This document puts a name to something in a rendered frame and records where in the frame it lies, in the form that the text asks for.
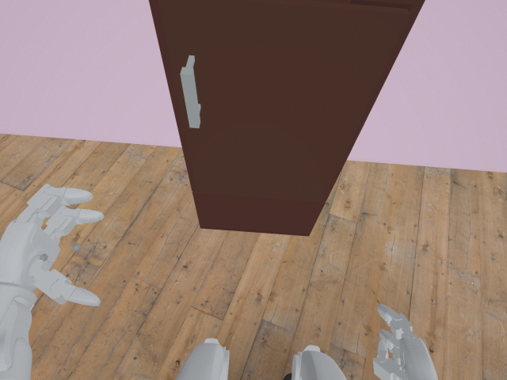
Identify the robot right thigh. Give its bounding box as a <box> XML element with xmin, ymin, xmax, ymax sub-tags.
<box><xmin>292</xmin><ymin>351</ymin><xmax>347</xmax><ymax>380</ymax></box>

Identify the cupboard door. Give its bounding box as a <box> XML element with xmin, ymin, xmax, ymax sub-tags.
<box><xmin>158</xmin><ymin>0</ymin><xmax>410</xmax><ymax>202</ymax></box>

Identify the right robot shin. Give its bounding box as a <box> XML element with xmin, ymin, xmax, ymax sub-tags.
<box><xmin>302</xmin><ymin>345</ymin><xmax>320</xmax><ymax>353</ymax></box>

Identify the handle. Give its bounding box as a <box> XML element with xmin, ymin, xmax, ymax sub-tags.
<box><xmin>180</xmin><ymin>55</ymin><xmax>201</xmax><ymax>128</ymax></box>

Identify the left robot hand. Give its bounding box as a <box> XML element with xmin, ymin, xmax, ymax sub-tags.
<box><xmin>0</xmin><ymin>184</ymin><xmax>104</xmax><ymax>306</ymax></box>

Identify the left robot forearm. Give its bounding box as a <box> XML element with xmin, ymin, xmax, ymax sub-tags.
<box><xmin>0</xmin><ymin>282</ymin><xmax>37</xmax><ymax>380</ymax></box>

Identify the right robot hand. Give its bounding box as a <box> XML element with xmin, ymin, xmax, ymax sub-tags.
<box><xmin>373</xmin><ymin>304</ymin><xmax>438</xmax><ymax>380</ymax></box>

